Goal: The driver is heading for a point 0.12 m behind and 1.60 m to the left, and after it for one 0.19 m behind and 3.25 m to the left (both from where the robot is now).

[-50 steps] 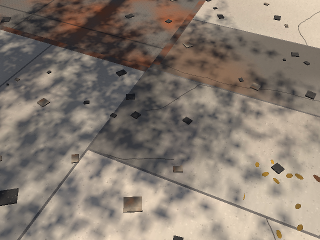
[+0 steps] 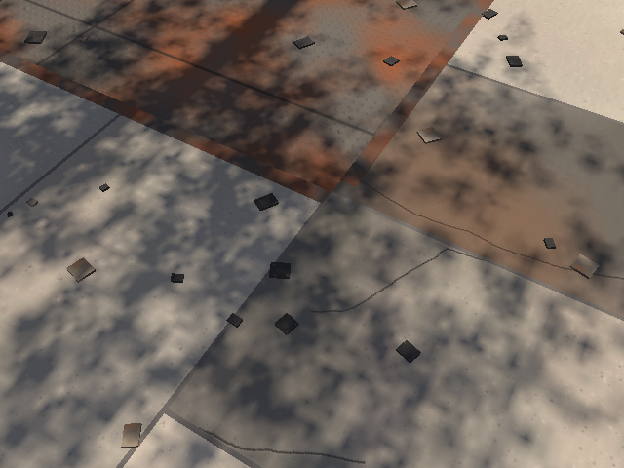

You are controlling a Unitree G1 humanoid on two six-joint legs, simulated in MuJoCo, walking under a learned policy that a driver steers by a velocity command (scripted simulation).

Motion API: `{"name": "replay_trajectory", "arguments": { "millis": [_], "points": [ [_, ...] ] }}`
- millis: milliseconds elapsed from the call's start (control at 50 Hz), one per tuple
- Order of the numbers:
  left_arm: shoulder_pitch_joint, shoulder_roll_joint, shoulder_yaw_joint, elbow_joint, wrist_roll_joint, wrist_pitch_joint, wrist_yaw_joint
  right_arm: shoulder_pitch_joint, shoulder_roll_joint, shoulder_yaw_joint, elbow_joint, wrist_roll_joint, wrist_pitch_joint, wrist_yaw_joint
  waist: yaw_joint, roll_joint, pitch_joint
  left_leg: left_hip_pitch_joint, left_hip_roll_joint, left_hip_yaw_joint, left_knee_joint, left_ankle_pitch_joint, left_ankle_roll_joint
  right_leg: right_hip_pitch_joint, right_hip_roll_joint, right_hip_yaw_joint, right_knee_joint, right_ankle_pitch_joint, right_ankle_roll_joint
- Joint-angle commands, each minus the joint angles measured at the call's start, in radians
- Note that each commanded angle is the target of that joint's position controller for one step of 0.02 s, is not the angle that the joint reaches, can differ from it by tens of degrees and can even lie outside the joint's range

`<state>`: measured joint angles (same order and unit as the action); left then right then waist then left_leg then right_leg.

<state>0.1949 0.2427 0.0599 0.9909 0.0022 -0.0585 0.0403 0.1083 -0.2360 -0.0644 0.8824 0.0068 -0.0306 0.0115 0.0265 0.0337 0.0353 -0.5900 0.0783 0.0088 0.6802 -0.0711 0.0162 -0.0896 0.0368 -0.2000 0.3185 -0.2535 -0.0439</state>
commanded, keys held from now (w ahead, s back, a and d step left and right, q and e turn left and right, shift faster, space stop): q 1.00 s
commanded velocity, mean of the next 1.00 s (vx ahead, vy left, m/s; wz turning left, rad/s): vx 0.03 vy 0.00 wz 0.56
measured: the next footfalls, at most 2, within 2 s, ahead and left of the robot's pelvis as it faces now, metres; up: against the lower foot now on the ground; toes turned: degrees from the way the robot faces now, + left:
left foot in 0.08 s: +0.17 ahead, +0.11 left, +0.00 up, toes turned +5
right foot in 0.52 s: +0.18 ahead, -0.11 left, +0.00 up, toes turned +23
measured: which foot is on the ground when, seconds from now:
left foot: up 0.00-0.06, down 0.08-0.52, up 0.54-0.94, down 0.96-1.00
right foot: down 0.00-0.08, up 0.10-0.50, down 0.52-0.96, up 0.98-1.00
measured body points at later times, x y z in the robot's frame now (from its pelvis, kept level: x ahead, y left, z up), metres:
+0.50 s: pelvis +0.08 +0.00 -0.01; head +0.12 +0.01 +0.44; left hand +0.14 +0.31 -0.12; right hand +0.30 -0.24 -0.11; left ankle +0.13 +0.11 -0.74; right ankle +0.14 -0.13 -0.73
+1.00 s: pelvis +0.07 +0.01 -0.01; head +0.10 +0.05 +0.44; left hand +0.00 +0.33 -0.13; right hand +0.38 -0.11 -0.09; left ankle +0.02 +0.11 -0.74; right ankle +0.13 -0.13 -0.72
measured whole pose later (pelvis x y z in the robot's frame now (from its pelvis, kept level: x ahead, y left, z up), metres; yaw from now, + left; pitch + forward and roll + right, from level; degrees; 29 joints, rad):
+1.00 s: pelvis +0.07 +0.01 -0.01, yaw +36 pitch +2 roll +0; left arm 0.16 0.32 0.09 0.78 0.00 0.01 0.02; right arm 0.15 -0.30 -0.09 0.59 0.01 0.06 0.01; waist 0.03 -0.03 0.05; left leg -0.32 -0.01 0.03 0.56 -0.28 0.03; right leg -0.32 -0.14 -0.12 0.73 -0.42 0.05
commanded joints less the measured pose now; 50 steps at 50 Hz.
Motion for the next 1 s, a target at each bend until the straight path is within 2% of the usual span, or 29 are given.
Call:
{"name": "replay_trajectory", "arguments": {
  "millis": [20,60,80,100,120,140,160,180,200,240,300,380,440,500,520,540,560,580,600,640,700,760,820,880,920,940,960,980,1000],
  "points": [
    [-0.015,0.183,0.043,-0.057,-0.021,0.021,0.019,-0.012,-0.095,-0.026,-0.090,0.000,-0.002,0.018,-0.023,-0.116,-0.055,0.054,-0.021,0.032,-0.048,-0.100,0.030,0.059,-0.325,0.088,0.066,0.638,-0.119],
    [-0.024,0.176,0.045,-0.077,-0.027,0.037,0.025,0.100,-0.134,-0.051,-0.075,-0.001,-0.011,0.023,-0.081,-0.074,-0.110,0.233,-0.086,0.063,-0.206,0.014,0.078,0.036,-0.264,0.045,0.293,0.681,-0.055],
    [0.013,0.163,0.040,-0.095,-0.005,0.035,0.021,0.176,-0.238,-0.085,-0.074,-0.008,-0.013,0.006,-0.097,0.076,-0.184,0.437,0.017,-0.125,-0.236,0.434,0.144,-0.110,-0.178,0.012,0.541,0.461,0.021],
    [0.040,0.075,0.013,-0.132,0.040,0.027,0.005,0.194,-0.323,-0.097,-0.086,-0.019,-0.005,-0.010,-0.034,0.284,-0.261,0.703,0.252,-0.472,-0.194,0.867,0.332,-0.457,0.005,0.037,0.870,-0.400,0.094],
    [0.027,0.097,0.011,-0.140,0.017,0.016,-0.012,0.222,-0.256,-0.074,-0.103,-0.028,-0.008,-0.001,-0.071,0.191,-0.411,0.758,0.298,-0.607,-0.256,0.630,0.408,-0.535,0.026,0.258,1.012,-0.474,0.078],
    [-0.036,0.125,0.019,-0.154,-0.020,0.015,-0.019,0.152,-0.222,-0.067,-0.132,-0.023,-0.012,0.000,-0.069,0.106,-0.333,0.683,0.255,-0.527,-0.287,0.479,0.365,-0.592,-0.010,0.289,1.034,-0.394,0.063],
    [-0.065,0.131,0.023,-0.152,-0.023,0.022,-0.011,0.079,-0.198,-0.062,-0.150,-0.004,-0.010,-0.007,-0.048,0.024,-0.247,0.586,0.205,-0.441,-0.309,0.338,0.304,-0.606,-0.044,0.285,0.982,-0.308,0.064],
    [-0.083,0.147,0.030,-0.149,-0.007,0.033,0.002,0.037,-0.175,-0.054,-0.164,0.006,-0.002,-0.015,-0.036,-0.013,-0.195,0.486,0.172,-0.396,-0.333,0.230,0.265,-0.581,-0.068,0.283,0.910,-0.252,0.069],
    [-0.086,0.158,0.037,-0.157,0.002,0.042,0.009,0.016,-0.172,-0.053,-0.172,0.002,0.006,-0.022,-0.015,0.010,-0.174,0.400,0.141,-0.371,-0.353,0.153,0.249,-0.522,-0.074,0.283,0.848,-0.214,0.072],
    [-0.074,0.133,0.034,-0.160,0.003,0.050,0.013,0.022,-0.185,-0.057,-0.183,-0.013,0.014,-0.031,-0.004,0.059,-0.169,0.347,0.100,-0.346,-0.369,0.135,0.238,-0.464,-0.047,0.265,0.744,-0.170,0.080],
    [-0.080,0.110,0.026,-0.162,-0.001,0.050,0.019,0.048,-0.213,-0.068,-0.194,-0.006,0.019,-0.045,-0.018,0.073,-0.191,0.360,0.088,-0.360,-0.365,0.087,0.229,-0.438,-0.028,0.274,0.603,-0.128,0.101],
    [-0.106,0.119,0.026,-0.175,-0.005,0.047,0.013,0.033,-0.213,-0.069,-0.218,-0.005,0.034,-0.055,-0.034,0.107,-0.175,0.321,0.066,-0.409,-0.381,-0.111,0.203,-0.385,-0.012,0.287,0.482,-0.078,0.110],
    [-0.096,0.129,0.028,-0.180,-0.012,0.034,0.002,0.031,-0.209,-0.067,-0.233,-0.006,0.045,-0.057,-0.038,0.134,-0.163,0.330,0.058,-0.463,-0.373,-0.138,0.188,-0.339,-0.001,0.289,0.381,-0.088,0.098],
    [-0.001,0.140,0.036,-0.158,-0.015,0.018,-0.016,0.007,-0.204,-0.063,-0.254,0.007,0.060,-0.063,0.013,0.137,-0.161,0.300,0.018,-0.472,-0.317,-0.097,0.143,-0.182,0.000,0.261,0.136,0.018,0.063],
    [0.044,0.180,0.049,-0.148,-0.006,0.018,-0.018,0.024,-0.180,-0.056,-0.259,0.011,0.065,-0.066,0.021,0.093,-0.167,0.222,-0.030,-0.432,-0.251,-0.163,0.098,-0.069,-0.083,0.305,0.052,0.064,0.033],
    [0.048,0.252,0.063,-0.157,0.016,0.026,-0.013,0.074,-0.111,-0.041,-0.260,0.007,0.068,-0.064,-0.021,-0.136,-0.175,0.068,-0.155,-0.271,0.005,-0.399,0.042,0.042,-0.321,0.513,-0.001,0.122,-0.047],
    [0.000,0.285,0.067,-0.176,0.056,0.030,-0.017,0.047,-0.157,-0.056,-0.308,0.010,0.051,-0.056,-0.038,-0.364,-0.114,-0.097,-0.236,-0.165,0.199,-0.555,0.002,-0.046,-0.455,0.751,-0.063,0.253,-0.202],
    [-0.073,0.227,0.054,-0.220,0.054,0.025,-0.011,0.065,-0.240,-0.079,-0.283,-0.001,0.043,-0.049,-0.051,-0.254,-0.102,-0.087,-0.168,-0.197,0.371,-0.495,-0.019,-0.066,-0.448,0.683,-0.047,0.292,-0.219],
    [-0.119,0.180,0.044,-0.236,0.038,0.025,-0.005,0.095,-0.252,-0.089,-0.254,0.004,0.049,-0.046,-0.067,-0.184,-0.099,-0.075,-0.162,-0.179,0.435,-0.426,-0.032,-0.076,-0.381,0.562,-0.017,0.311,-0.169],
    [-0.131,0.152,0.033,-0.248,0.006,0.030,0.003,0.128,-0.198,-0.078,-0.228,0.000,0.072,-0.050,-0.060,-0.150,-0.076,-0.095,-0.146,-0.149,0.550,-0.340,-0.071,-0.060,-0.309,0.433,0.004,0.317,-0.129],
    [-0.069,0.162,0.032,-0.245,0.013,0.046,0.016,0.056,-0.152,-0.058,-0.274,0.018,0.076,-0.041,-0.015,-0.179,-0.050,-0.119,-0.112,-0.077,0.494,-0.275,-0.104,-0.023,-0.276,0.325,-0.014,0.336,-0.148],
    [-0.006,0.200,0.046,-0.241,0.012,0.057,0.023,-0.003,-0.133,-0.043,-0.322,0.014,0.073,-0.032,0.029,-0.200,-0.078,-0.098,-0.066,-0.051,0.337,-0.280,-0.123,0.071,-0.316,0.305,-0.005,0.374,-0.172],
    [-0.025,0.239,0.062,-0.258,0.004,0.061,0.011,-0.008,-0.124,-0.033,-0.348,0.012,0.073,-0.015,0.031,-0.217,-0.093,0.040,-0.043,0.003,0.188,-0.303,-0.105,0.026,-0.337,0.249,0.000,0.400,-0.171],
    [-0.031,0.254,0.071,-0.267,-0.011,0.058,-0.006,0.007,-0.147,-0.042,-0.358,0.015,0.083,-0.001,0.024,-0.228,-0.092,0.141,-0.056,0.049,0.059,-0.292,-0.070,0.002,-0.356,0.223,0.026,0.401,-0.158],
    [-0.046,0.257,0.074,-0.268,-0.029,0.056,-0.012,0.043,-0.146,-0.050,-0.354,0.016,0.088,0.008,-0.007,-0.221,-0.093,0.226,-0.070,0.068,-0.096,-0.217,-0.026,-0.008,-0.361,0.202,0.086,0.386,-0.122],
    [-0.046,0.243,0.071,-0.264,-0.038,0.055,-0.014,0.087,-0.149,-0.056,-0.339,0.015,0.089,0.008,-0.032,-0.200,-0.103,0.318,-0.092,0.081,-0.213,-0.126,0.005,-0.042,-0.342,0.169,0.149,0.348,-0.083],
    [0.014,0.201,0.061,-0.241,-0.029,0.052,-0.020,0.139,-0.187,-0.073,-0.323,0.013,0.087,-0.002,-0.042,-0.111,-0.131,0.476,-0.086,0.026,-0.297,0.019,0.041,-0.138,-0.299,0.105,0.274,0.251,-0.015],
    [0.006,0.133,0.037,-0.273,0.020,0.050,-0.027,0.185,-0.305,-0.103,-0.334,0.010,0.082,-0.020,-0.037,0.166,-0.160,0.681,0.157,-0.308,-0.303,0.390,0.132,-0.418,-0.188,0.022,0.590,-0.163,0.081],
    [-0.051,0.128,0.033,-0.330,0.027,0.044,-0.023,0.159,-0.351,-0.098,-0.364,-0.021,0.061,-0.015,-0.043,0.276,-0.188,0.648,0.345,-0.542,-0.288,0.565,0.351,-0.615,-0.063,0.133,0.821,-0.459,0.126]
  ]
}}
